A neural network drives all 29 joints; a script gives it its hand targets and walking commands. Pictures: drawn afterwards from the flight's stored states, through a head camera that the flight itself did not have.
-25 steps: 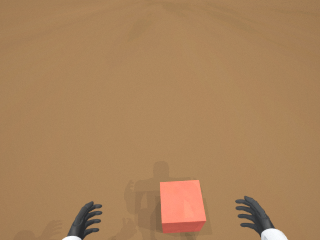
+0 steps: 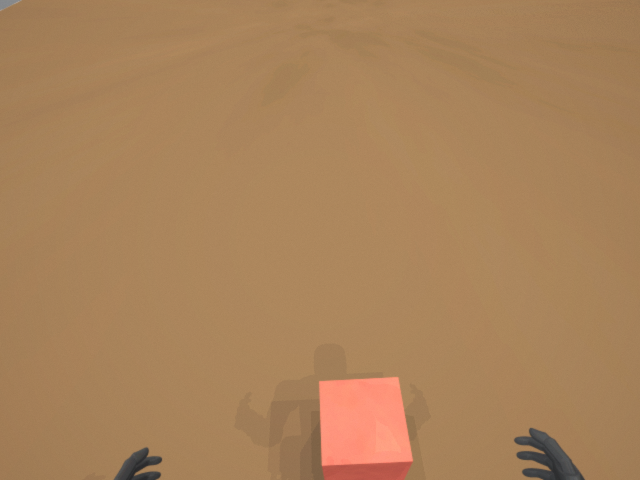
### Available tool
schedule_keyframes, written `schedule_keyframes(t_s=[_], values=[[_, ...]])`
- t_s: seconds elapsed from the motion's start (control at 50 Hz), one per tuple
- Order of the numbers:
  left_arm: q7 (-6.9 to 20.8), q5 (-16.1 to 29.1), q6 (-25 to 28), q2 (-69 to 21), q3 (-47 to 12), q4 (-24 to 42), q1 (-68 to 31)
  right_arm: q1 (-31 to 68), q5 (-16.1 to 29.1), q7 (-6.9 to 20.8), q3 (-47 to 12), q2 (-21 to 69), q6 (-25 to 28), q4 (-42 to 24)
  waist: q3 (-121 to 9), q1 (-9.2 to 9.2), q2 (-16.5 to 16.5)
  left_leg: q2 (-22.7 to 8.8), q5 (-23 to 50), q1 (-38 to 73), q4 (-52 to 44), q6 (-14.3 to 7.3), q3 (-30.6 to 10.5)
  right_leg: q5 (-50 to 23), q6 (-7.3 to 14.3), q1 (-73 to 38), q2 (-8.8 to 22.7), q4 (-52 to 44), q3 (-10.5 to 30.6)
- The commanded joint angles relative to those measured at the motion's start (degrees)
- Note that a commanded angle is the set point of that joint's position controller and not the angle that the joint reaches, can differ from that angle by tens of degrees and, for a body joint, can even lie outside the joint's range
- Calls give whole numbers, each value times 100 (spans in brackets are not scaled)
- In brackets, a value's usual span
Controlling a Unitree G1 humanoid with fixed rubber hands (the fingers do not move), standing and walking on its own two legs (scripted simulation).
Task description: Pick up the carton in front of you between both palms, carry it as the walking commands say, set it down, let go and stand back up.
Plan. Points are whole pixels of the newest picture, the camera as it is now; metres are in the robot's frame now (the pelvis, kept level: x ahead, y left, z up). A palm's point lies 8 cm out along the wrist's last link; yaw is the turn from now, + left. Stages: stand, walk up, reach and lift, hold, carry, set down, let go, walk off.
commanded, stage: stand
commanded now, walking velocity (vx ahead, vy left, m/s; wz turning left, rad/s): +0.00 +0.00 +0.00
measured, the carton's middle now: (361, 434) +0.37 -0.06 -0.64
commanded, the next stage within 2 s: none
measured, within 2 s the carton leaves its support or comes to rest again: neither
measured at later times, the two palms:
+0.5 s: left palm out of the picture +0.09 +0.27 -0.09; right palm out of the picture +0.08 -0.29 -0.10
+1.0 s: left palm out of the picture +0.07 +0.28 -0.09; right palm out of the picture +0.05 -0.30 -0.10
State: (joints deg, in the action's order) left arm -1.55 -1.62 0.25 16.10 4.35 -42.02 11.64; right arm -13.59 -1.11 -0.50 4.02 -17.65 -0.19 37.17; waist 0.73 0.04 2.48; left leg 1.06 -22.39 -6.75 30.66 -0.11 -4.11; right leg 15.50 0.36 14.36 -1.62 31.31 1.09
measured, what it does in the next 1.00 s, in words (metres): stands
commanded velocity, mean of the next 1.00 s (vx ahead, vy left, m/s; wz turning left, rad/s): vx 0.00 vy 0.00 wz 0.00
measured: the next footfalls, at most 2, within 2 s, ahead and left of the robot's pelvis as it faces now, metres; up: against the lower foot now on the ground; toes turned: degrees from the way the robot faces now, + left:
none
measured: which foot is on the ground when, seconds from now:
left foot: down 0.00-1.00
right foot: down 0.00-1.00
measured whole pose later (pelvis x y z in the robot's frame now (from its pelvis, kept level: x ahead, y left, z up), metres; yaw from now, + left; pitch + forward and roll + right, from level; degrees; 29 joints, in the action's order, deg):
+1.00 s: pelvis -0.03 -0.01 +0.01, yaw +0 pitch -3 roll +0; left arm -1.4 -0.5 0.8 18.1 2.3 -52.0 10.0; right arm -13.8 -0.4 -1.5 1.5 -19.7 1.1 48.7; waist 2.4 0.2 0.9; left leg 1.0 -17.3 -4.9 25.7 0.5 -3.9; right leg 10.4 0.9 12.5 -1.5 26.3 1.4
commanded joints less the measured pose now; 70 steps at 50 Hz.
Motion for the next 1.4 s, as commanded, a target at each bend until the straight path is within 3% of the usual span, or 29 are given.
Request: schedule_keyframes(t_s=[0.0, 0.66, 1.38], values=[[-45, 2, 112, 687, 141, 284, -165, 75, -9, -61, 158, -684, 122, -294, -226, -10, -263, -327, 1738, -482, -446, 88, -175, -1621, 64, -566, 421, -349, 323], [-17, 76, 121, 952, 17, -447, -238, -52, 51, -128, -24, -913, 177, 542, 145, 17, -260, -457, 879, -527, -902, -20, -368, -739, 93, -516, 594, -855, 653], [0, 151, 119, 1174, -75, -1025, -418, 165, 105, -129, -101, -1114, 202, 1249, 120, 17, -261, -590, 956, -377, -1246, -52, -370, -937, 109, -664, 694, -1103, 760]])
